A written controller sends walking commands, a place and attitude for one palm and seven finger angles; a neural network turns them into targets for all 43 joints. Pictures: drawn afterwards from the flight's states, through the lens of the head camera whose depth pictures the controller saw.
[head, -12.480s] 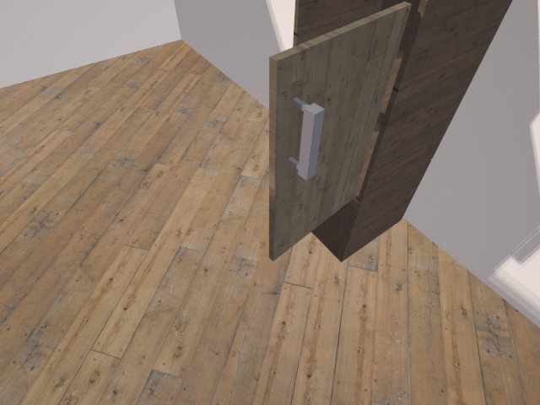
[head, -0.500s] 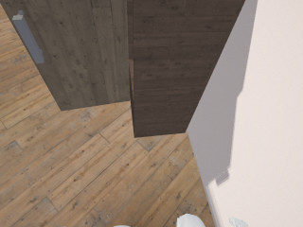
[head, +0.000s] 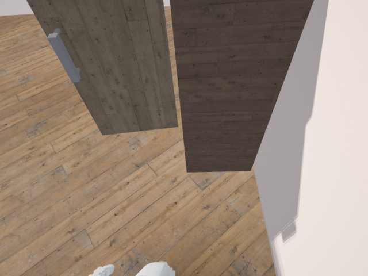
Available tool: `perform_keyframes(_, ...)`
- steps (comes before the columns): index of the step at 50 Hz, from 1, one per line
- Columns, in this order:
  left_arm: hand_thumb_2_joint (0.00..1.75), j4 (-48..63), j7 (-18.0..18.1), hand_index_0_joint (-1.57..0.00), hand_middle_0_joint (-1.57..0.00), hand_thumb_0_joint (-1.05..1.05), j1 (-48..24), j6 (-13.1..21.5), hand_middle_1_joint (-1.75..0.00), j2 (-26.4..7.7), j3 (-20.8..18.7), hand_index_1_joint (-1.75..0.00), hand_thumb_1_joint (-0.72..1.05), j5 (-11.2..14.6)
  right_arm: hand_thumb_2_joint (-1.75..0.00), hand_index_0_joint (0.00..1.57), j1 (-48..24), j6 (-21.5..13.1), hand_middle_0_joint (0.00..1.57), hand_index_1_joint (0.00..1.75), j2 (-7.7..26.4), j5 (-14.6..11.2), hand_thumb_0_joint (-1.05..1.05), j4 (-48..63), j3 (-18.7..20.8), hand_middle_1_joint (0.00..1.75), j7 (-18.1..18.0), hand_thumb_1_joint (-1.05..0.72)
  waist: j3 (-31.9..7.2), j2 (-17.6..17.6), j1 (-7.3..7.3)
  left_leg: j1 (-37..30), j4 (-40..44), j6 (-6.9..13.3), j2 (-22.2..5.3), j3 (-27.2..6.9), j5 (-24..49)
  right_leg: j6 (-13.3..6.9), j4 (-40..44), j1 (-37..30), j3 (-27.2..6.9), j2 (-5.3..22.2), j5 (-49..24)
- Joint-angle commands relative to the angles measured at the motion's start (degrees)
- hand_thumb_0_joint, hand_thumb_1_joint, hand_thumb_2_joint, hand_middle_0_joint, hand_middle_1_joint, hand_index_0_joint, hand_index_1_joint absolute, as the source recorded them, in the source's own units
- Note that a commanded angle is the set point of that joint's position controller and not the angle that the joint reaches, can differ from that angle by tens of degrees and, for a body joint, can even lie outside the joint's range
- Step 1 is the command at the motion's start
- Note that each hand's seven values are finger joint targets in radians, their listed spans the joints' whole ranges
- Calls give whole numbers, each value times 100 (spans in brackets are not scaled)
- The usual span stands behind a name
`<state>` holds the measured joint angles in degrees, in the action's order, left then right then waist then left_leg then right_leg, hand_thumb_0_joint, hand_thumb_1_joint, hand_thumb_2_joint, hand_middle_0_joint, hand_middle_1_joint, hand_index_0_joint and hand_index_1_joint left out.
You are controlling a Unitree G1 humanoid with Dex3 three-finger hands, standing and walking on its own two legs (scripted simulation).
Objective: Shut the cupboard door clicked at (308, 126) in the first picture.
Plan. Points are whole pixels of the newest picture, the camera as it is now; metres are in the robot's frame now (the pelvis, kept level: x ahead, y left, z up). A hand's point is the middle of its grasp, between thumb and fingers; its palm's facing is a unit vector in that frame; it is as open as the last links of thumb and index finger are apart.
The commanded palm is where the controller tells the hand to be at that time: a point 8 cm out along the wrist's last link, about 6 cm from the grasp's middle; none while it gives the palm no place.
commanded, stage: take the last steps up to it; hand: left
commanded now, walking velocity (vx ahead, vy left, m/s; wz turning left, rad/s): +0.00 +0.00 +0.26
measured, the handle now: (67, 56) +0.72 +0.39 +0.09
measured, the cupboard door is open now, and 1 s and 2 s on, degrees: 96 96 96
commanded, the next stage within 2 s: come to a stop and stand still in 0.90 s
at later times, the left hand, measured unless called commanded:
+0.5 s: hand out of the picture -0.09 +0.23 -0.18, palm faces +0.24 -0.95 -0.20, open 7.4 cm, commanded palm none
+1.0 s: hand (102, 213) +0.30 +0.26 -0.16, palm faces +0.09 -0.97 -0.22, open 7.4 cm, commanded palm none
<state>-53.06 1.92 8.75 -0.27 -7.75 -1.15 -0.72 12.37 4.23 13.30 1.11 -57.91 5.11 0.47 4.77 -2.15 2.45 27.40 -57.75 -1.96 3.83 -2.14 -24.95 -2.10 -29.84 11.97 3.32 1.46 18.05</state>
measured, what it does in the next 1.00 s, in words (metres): walks ahead: left foot, then right foot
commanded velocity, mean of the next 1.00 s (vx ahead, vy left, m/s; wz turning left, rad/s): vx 0.23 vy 0.04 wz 0.03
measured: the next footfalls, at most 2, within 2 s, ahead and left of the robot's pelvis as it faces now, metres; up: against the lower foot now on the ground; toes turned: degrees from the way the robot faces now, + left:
left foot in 0.44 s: +0.06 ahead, +0.17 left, +0.00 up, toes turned +13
right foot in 0.92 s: +0.28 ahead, +0.00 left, +0.00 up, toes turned -1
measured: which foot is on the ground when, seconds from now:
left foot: up 0.00-0.42, down 0.44-0.92, up 0.94-1.00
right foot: down 0.00-0.44, up 0.46-0.90, down 0.92-1.00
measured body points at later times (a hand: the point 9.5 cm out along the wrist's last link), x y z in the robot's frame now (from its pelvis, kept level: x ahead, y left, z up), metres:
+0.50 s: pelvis +0.04 +0.07 -0.01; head +0.07 +0.09 +0.44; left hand -0.10 +0.28 -0.16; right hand +0.21 -0.14 -0.14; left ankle +0.02 +0.16 -0.74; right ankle -0.02 -0.08 -0.70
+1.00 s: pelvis +0.19 +0.07 -0.01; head +0.24 +0.05 +0.43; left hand +0.30 +0.31 -0.14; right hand +0.10 -0.14 -0.17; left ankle +0.06 +0.17 -0.67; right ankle +0.24 +0.00 -0.74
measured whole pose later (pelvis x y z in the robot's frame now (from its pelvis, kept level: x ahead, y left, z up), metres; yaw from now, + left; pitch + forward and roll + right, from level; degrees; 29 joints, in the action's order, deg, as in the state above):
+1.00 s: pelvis +0.19 +0.07 -0.01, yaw +6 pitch -1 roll +1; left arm -56.4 0.5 4.3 3.6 -8.9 -2.0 -0.4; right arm 24.2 -0.4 7.7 0.7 -68.4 1.7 -1.0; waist 6.7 -2.1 3.0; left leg 13.3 -58.3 0.6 -0.2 3.2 -28.3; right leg -4.4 -35.5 18.9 7.7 0.9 15.8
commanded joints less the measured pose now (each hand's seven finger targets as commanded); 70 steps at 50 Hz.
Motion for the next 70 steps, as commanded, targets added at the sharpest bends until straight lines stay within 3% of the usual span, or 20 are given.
perform_keyframes(1, 90, 280, 46, -20, -20, 0, 273, 181, -30, -998, -290, -30, 90, -21, -90, 20, -81, -83, 20, 30, 281, -23, 0, 324, 61, 30, 11, -90, -319, 1095, -193, 456, -836, -180, -408, 15, 265, -481, 1102, -508, -719, 1497, -2929)
perform_keyframes(12, 90, -496, -76, -20, -20, 0, 1592, 337, -30, -1216, -352, -30, 90, -109, -90, 20, -1010, -294, 20, 30, 220, -3, 0, 460, -105, 30, 100, -90, -230, 1234, -737, 588, 939, -97, -572, 383, 39, -663, 1534, -1542, -995, 1942, -1544)
perform_keyframes(16, 90, -682, -114, -20, -20, 0, 1568, 339, -30, -1250, -334, -30, 90, -141, -90, 20, -1122, -370, 20, 30, 128, -17, 0, 525, -169, 30, 157, -90, -33, 1306, -667, -206, 1861, 56, -500, 590, 135, -632, 1652, -801, -818, 1959, -725)
perform_keyframes(19, 90, -715, -145, -20, -20, 0, 1143, 306, -30, -1249, -334, -30, 90, -82, -90, 20, -246, -491, 20, 30, 164, -3, 0, 220, -190, 30, 112, -90, -111, 1074, -165, -2168, 3264, 136, -218, 1007, 1028, -302, 1192, 416, -198, 1508, -31)
perform_keyframes(20, 90, -698, -172, -20, -20, 0, 1096, 288, -30, -1092, -283, -30, 90, -57, -90, 20, 245, -546, 20, 30, 438, -7, 0, 51, -144, 30, 41, -90, -338, 470, 35, -3153, 3549, 230, -443, 756, 831, -134, 454, 984, 28, 1207, 43)
perform_keyframes(21, 90, -624, -215, -20, -20, 0, 1104, 289, -30, -741, -230, -30, 90, -27, -90, 20, 869, -571, 20, 30, 928, 44, 0, -90, 8, 30, -21, -90, -627, -1031, 323, -3896, 3821, 590, -1620, -804, 377, 117, -997, 1918, 536, 553, 720)
perform_keyframes(22, 90, -367, -202, -20, -20, 0, 763, 296, -30, -574, -157, -30, 90, -45, -90, 20, 1521, -543, 20, 30, 1281, 71, 0, -172, 61, 30, -98, -90, -495, -1331, 574, -3772, 4483, 1133, -2540, -1913, 473, 202, -2397, 2620, 535, 207, 1548)
perform_keyframes(23, 90, -316, -171, -20, -20, 0, 562, 283, -30, -636, -163, -30, 90, -83, -90, 20, 1309, -531, 20, 30, 1175, 63, 0, -177, 12, 30, -133, -90, -382, -892, 437, -3258, 4590, 1354, -2621, -1985, 303, 85, -3156, 2732, 41, 383, 1453)
perform_keyframes(29, 90, -760, -234, -20, -20, 0, 1017, 181, -30, -479, -190, -30, 90, -73, -90, 20, 766, -810, 20, 30, 270, -14, 0, -87, -262, 30, -210, -90, -62, -246, -265, -2602, 4634, 1105, -1838, -175, 3266, 204, -3455, 2369, -193, 548, -160)
perform_keyframes(41, 90, -149, -257, -20, -20, 0, -452, 150, -30, -447, -147, -30, 90, -34, -90, 20, 1565, -773, 20, 30, 209, 80, 0, -661, -283, 30, -268, -90, 328, -49, -124, -2409, 4160, 1107, -1839, 52, 4483, -72, -996, 1369, 163, 233, -312)
perform_keyframes(44, 90, -489, -220, -20, -20, 0, 790, 206, -30, -647, -236, -30, 90, -41, -90, 20, 1358, -735, 20, 30, 310, 12, 0, -702, -272, 30, -264, -90, -251, 45, -726, -1917, 2751, 779, -1466, 401, 4710, -198, -116, -584, 320, -30, -875)
perform_keyframes(45, 90, -694, -173, -20, -20, 0, 1565, 282, -30, -1000, -334, -30, 90, -52, -90, 20, 1349, -750, 20, 30, 216, -49, 0, -651, -267, 30, -233, -90, -757, 520, -1000, -1027, 1553, 528, -1057, 645, 3740, -526, 22, -1925, -568, 695, -1698)
perform_keyframes(46, 90, -858, -109, -20, -20, 0, 2080, 302, -30, -1439, -428, -30, 90, -35, -90, 20, 1552, -746, 20, 30, -34, -106, 0, -513, -264, 30, -213, -90, -1194, 1610, -979, 224, -252, 251, -197, 939, -165, -1253, 692, -2885, -2548, 2257, -2932)
perform_keyframes(47, 90, -786, -93, -20, -20, 0, 1860, 328, -30, -1445, -420, -30, 90, 60, -90, 20, 1323, -666, 20, 30, 134, -117, 0, -536, -221, 30, -208, -90, -1204, 1523, -937, 204, -1206, 260, -406, 316, -932, -1478, 1157, -2064, -2958, 2492, -2451)
perform_keyframes(49, 90, -494, -51, -20, -20, 0, 873, 317, -30, -990, -313, -30, 90, 57, -90, 20, 881, -589, 20, 30, -96, -50, 0, -446, -204, 30, -162, -90, -276, 644, -562, 413, -1270, 238, -832, 36, -39, -1140, 1504, -740, -1940, 2048, -1583)
perform_keyframes(52, 90, -423, -13, -20, -20, 0, 415, 414, -30, -538, -171, -30, 90, 11, -90, 20, 1287, -432, 20, 30, -481, -17, 0, -636, -291, 30, -149, -90, -303, 643, -101, -382, -106, 24, -960, 181, 429, -766, 1532, 219, -578, 1531, -3115)
perform_keyframes(58, 90, -459, 51, -20, -20, 0, 524, 289, -30, -866, -261, -30, 90, -22, -90, 20, 801, -240, 20, 30, -379, -82, 0, -433, -242, 30, -141, -90, -665, 910, -228, -500, 1148, -163, -612, 411, 526, -745, 876, -341, -362, 1447, -4700)
perform_keyframes(65, 90, -472, 78, -20, -20, 0, 542, 55, -30, -1045, -332, -30, 90, -23, -90, 20, 430, -250, 20, 30, -26, -47, 0, -234, -137, 30, -153, -90, -431, 964, -139, -1637, 3075, -15, -615, 501, 1929, -407, 109, 198, -360, 1213, -3069)
perform_keyframes(68, 90, -348, 98, -20, -20, 0, 924, -74, -30, -597, -198, -30, 90, 24, -90, 20, 517, -330, 20, 30, 686, 4, 0, -45, -54, 30, -250, -90, -736, -1031, -129, -1865, 3649, 1251, -2579, -1085, 5678, 234, -1752, 703, 83, 13, 1655)
perform_keyframes(70, 90, -373, 94, -20, -20, 0, 702, -206, -30, -704, -263, -30, 90, 6, -90, 20, 288, -324, 20, 30, 756, 32, 0, 59, -67, 30, -387, -90, -678, -1247, -117, -1459, 3766, 1420, -2559, -1132, 5083, 220, -3137, 998, -607, -26, 1812)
